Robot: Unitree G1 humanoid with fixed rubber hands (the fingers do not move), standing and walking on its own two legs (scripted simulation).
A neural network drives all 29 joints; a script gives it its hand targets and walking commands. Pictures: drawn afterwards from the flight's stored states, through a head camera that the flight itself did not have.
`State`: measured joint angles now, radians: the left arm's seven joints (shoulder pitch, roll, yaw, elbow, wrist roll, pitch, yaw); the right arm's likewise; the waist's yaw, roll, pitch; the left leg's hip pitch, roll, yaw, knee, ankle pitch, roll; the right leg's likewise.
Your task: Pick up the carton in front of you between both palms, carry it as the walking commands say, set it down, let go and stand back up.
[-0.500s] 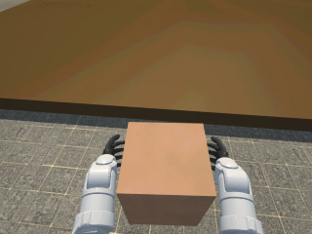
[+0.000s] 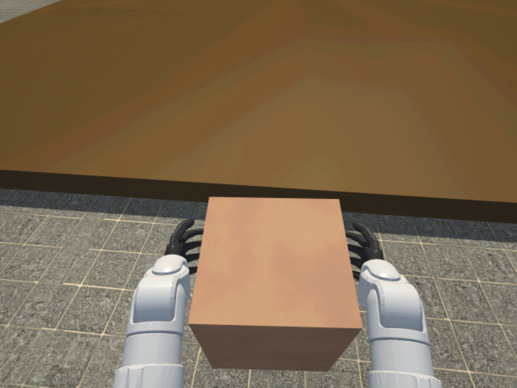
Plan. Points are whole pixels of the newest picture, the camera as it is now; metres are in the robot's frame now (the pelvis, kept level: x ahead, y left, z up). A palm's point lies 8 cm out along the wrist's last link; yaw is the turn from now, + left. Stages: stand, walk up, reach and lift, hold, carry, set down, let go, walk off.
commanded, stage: carry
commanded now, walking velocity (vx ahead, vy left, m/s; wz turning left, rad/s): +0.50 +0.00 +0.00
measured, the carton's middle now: (271, 289) +0.29 +0.00 +0.00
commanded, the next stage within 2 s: none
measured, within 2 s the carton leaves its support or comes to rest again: neither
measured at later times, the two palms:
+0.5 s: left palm (211, 172) +0.50 +0.13 +0.08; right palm (360, 179) +0.49 -0.17 +0.08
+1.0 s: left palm (217, 109) +0.82 +0.16 +0.06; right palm (323, 111) +0.81 -0.14 +0.06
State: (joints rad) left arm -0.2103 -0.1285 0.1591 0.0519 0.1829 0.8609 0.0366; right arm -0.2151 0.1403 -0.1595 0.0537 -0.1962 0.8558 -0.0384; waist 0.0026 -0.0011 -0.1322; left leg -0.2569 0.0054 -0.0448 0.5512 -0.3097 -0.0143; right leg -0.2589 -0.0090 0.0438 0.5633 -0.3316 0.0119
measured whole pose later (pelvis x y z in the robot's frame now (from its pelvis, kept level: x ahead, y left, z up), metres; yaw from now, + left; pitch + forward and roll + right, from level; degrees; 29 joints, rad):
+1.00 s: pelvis +0.55 +0.01 -0.02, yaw -1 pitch +3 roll +2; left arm -0.15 -0.13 0.13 -0.32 0.11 1.21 0.09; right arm -0.17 0.13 -0.09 -0.29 -0.12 1.19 -0.09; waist -0.01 -0.04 -0.06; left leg -0.48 0.02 0.27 0.58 -0.15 0.11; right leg -0.11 -0.07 -0.08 0.93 -0.47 0.00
